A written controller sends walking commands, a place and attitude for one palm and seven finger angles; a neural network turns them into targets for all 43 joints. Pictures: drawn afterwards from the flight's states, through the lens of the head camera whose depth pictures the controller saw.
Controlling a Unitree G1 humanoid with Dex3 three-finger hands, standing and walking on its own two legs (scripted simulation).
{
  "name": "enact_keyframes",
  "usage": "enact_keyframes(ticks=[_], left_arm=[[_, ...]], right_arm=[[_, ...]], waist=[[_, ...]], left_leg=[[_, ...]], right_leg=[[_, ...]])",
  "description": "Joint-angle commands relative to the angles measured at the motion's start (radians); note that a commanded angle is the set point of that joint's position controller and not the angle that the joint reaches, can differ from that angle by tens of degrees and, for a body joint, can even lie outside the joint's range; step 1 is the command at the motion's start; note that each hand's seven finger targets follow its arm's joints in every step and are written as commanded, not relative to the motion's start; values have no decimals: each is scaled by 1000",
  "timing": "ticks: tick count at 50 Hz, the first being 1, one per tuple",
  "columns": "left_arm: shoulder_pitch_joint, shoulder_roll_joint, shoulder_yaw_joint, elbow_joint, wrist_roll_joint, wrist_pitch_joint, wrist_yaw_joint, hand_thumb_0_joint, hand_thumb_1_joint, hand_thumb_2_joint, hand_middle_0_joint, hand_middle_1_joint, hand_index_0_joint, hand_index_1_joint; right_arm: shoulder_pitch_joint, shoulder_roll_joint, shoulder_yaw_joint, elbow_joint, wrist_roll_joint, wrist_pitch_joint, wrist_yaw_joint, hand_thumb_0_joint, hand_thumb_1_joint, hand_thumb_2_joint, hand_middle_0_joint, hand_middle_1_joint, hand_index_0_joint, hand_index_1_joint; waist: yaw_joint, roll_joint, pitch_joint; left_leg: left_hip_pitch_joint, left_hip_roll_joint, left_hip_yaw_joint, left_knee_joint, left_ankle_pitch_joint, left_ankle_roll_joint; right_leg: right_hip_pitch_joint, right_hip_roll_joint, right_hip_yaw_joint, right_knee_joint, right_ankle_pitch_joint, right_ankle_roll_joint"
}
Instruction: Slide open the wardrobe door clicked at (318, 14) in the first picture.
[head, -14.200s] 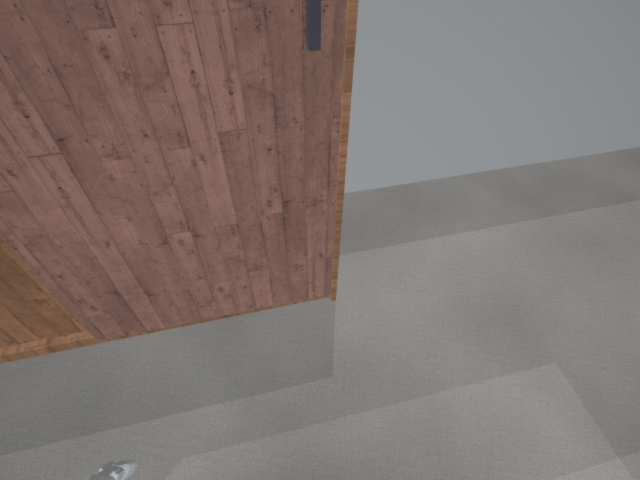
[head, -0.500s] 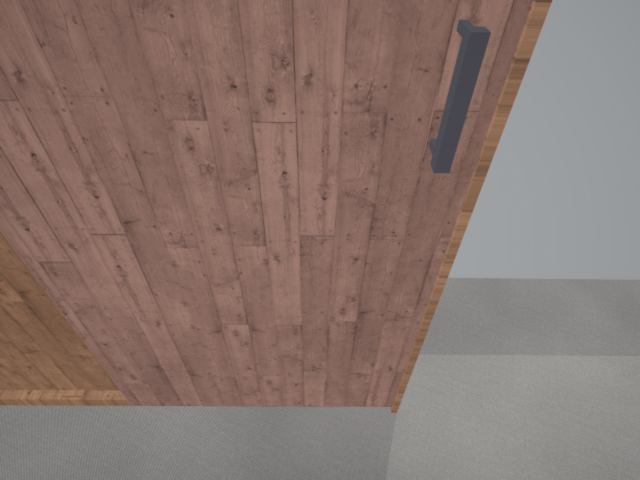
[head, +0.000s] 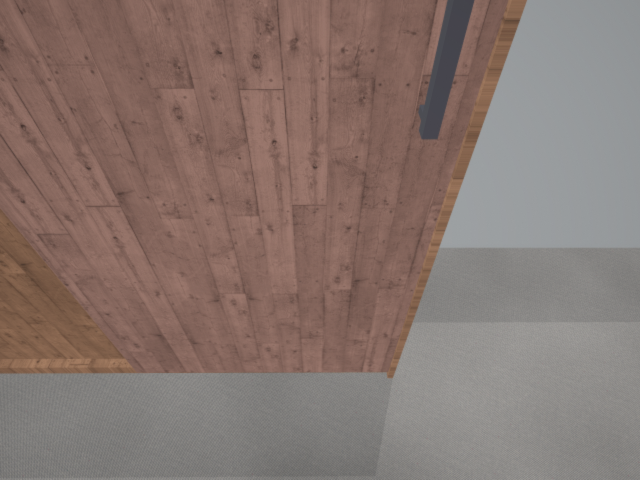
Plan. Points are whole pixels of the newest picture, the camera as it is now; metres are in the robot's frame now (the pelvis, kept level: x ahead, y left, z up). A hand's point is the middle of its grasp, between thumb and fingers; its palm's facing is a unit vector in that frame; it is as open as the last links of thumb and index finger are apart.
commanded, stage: look again from close up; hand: right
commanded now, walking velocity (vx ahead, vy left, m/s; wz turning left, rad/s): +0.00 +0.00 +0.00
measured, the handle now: (439, 64) +0.54 -0.11 +0.27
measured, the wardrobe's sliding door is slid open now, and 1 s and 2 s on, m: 0.00 0.00 0.00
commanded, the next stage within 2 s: raise the hand with hooked fingers in 0.78 s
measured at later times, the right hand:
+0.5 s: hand out of the picture +0.02 -0.16 -0.17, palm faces +0.02 +0.98 -0.19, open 7.4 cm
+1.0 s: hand out of the picture +0.15 -0.20 -0.09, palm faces +0.27 +0.94 -0.20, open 7.4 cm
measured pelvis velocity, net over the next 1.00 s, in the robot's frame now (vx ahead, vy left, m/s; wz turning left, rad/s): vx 0.03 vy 0.00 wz -0.01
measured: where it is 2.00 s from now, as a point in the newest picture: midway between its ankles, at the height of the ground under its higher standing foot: outside the picture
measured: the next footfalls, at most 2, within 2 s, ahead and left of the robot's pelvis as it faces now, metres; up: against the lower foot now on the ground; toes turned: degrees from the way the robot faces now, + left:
none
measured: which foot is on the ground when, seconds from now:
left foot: down 0.00-1.00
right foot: down 0.00-1.00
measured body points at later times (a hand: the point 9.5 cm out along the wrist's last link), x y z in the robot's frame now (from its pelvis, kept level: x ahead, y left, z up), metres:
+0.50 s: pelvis +0.02 +0.00 +0.00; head +0.03 +0.00 +0.45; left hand +0.02 +0.22 -0.16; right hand +0.02 -0.21 -0.16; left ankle +0.07 +0.14 -0.74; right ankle +0.03 -0.08 -0.74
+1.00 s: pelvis +0.03 +0.00 +0.00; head +0.02 +0.00 +0.45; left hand +0.06 +0.24 -0.14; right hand +0.13 -0.25 -0.07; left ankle +0.07 +0.14 -0.74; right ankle +0.03 -0.08 -0.74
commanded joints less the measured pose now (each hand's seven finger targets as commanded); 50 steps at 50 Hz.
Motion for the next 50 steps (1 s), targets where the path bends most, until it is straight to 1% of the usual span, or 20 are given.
enact_keyframes(ticks=[1,11,16,18,20,24,28,30,31,34,36,40,43,44,45,46,47,48,49,50], left_arm=[[29,105,22,-45,-5,-25,5,0,900,900,-200,-300,-200,-300],[21,86,18,-40,-9,-31,7,0,900,900,-200,-300,-200,-300],[13,74,17,-36,-10,-34,7,0,900,900,-200,-300,-200,-300],[9,69,15,-32,-11,-34,8,0,900,900,-200,-300,-200,-300],[13,69,15,-28,-11,-34,7,0,900,900,-200,-300,-200,-300],[-5,74,12,-25,-9,-35,8,0,900,900,-200,-300,-200,-300],[-9,74,11,-17,-11,-38,9,0,900,900,-200,-300,-200,-300],[-8,79,9,-16,-11,-37,9,0,900,900,-200,-300,-200,-300],[-14,78,10,-13,-11,-37,9,0,900,900,-200,-300,-200,-300],[-23,81,8,-9,-10,-33,8,0,900,900,-200,-300,-200,-300],[-13,79,8,-6,-10,-36,7,0,900,900,-200,-300,-200,-300],[-16,81,9,1,-12,-35,7,0,900,900,-200,-300,-200,-300],[-19,80,6,7,-11,-36,7,0,900,900,-200,-300,-200,-300],[-93,123,2,-60,-15,-52,3,0,900,900,-200,-300,-200,-300],[-109,285,57,-370,5,-205,95,0,900,900,-200,-300,-200,-300],[-167,162,-48,-354,-37,-299,118,0,900,900,-200,-300,-200,-300],[-163,192,-42,-264,-49,-340,92,0,900,900,-200,-300,-200,-300],[-152,164,-24,-317,-63,-361,64,0,900,900,-200,-300,-200,-300],[-172,211,-21,-374,-75,-377,66,0,900,900,-200,-300,-200,-300],[-195,201,-16,-389,-69,-395,71,0,900,900,-200,-300,-200,-300]], right_arm=[[47,-80,-15,-46,-3,-26,-5,0,-900,-900,200,300,200,300],[55,-56,-11,-32,-3,-31,-8,0,-900,-900,200,300,200,300],[49,-53,-13,-32,-1,-35,-10,0,-900,-900,200,300,200,300],[39,-56,-13,-33,0,-37,-11,0,-900,-900,200,300,200,300],[34,-59,-13,-34,1,-37,-11,0,-900,-900,200,300,200,300],[24,-60,-13,-32,3,-36,-10,0,-900,-900,200,300,200,300],[16,-65,-13,-29,4,-39,-11,0,-900,-900,200,300,200,300],[8,-68,-13,-29,4,-37,-11,0,-900,-900,200,300,200,300],[4,-65,-13,-27,4,-36,-11,0,-900,-900,200,300,200,300],[-2,-69,-12,-22,4,-34,-9,0,-900,-900,200,300,200,300],[-3,-70,-13,-23,3,-36,-10,0,-900,-900,200,300,200,300],[-8,-73,-12,-19,4,-37,-10,0,-900,-900,200,300,200,300],[-13,-73,-12,-14,5,-37,-9,0,-900,-900,200,300,200,300],[30,-98,-2,32,-2,-37,-41,0,-900,-900,200,300,200,300],[-670,-503,-350,-1475,193,-248,-45,0,-877,-890,202,315,202,315],[-312,-251,-119,-1310,123,-196,-68,0,-853,-880,203,330,203,330],[-165,-159,-89,-1010,127,-148,-110,0,-830,-870,205,345,205,345],[-2,29,29,-1073,173,-88,-86,0,-807,-860,207,360,207,360],[-92,-38,7,-1224,196,-106,-69,0,-783,-850,208,375,208,375],[-56,1,13,-1163,198,-131,-50,0,-760,-840,210,390,210,390]], waist=[[-4,-26,70],[-4,-28,69],[-4,-10,50],[-2,17,56],[-1,24,43],[-4,-23,46],[-6,-8,16],[-6,-5,27],[-6,-16,36],[-8,-23,59],[-8,-12,32],[-8,-3,35],[-7,-14,39],[-33,43,-13],[72,-243,-401],[-16,-254,-423],[-19,-117,-285],[4,-55,-165],[9,-50,-104],[28,9,30]], left_leg=[[15,46,-75,-87,-205,33],[26,50,-75,-71,-101,33],[37,58,-88,-79,-62,36],[31,65,-96,-86,-59,37],[31,66,-97,-87,-49,37],[44,63,-93,-84,-27,36],[78,68,-91,-78,25,36],[79,65,-87,-82,18,35],[73,64,-86,-83,10,33],[69,62,-89,-96,-27,32],[90,64,-85,-92,8,33],[87,65,-85,-100,-2,33],[87,66,-85,-103,-3,32],[107,84,-78,-30,171,36],[168,-21,3,-43,194,11],[182,-19,31,34,36,61],[91,-38,32,58,-74,53],[52,-40,54,31,-114,48],[34,-30,39,11,-143,40],[-4,-29,41,-14,-181,38]], right_leg=[[-127,-127,170,-206,-259,9],[-100,-129,165,-204,-182,12],[-68,-118,145,-177,-107,14],[-54,-111,132,-159,-73,18],[-32,-111,128,-153,-42,19],[-28,-116,127,-168,-32,21],[-5,-116,122,-160,30,22],[-8,-120,125,-165,27,23],[-8,-121,125,-172,18,25],[-25,-120,132,-191,-36,25],[-9,-121,130,-185,5,24],[2,-121,130,-185,8,25],[2,-120,128,-192,4,27],[-8,-146,89,-29,122,41],[295,-9,103,-87,198,85],[256,-53,77,-162,293,115],[106,-50,78,-167,148,106],[47,-69,122,-191,-10,87],[-6,-62,134,-180,-135,71],[-68,-51,140,-165,-192,66]])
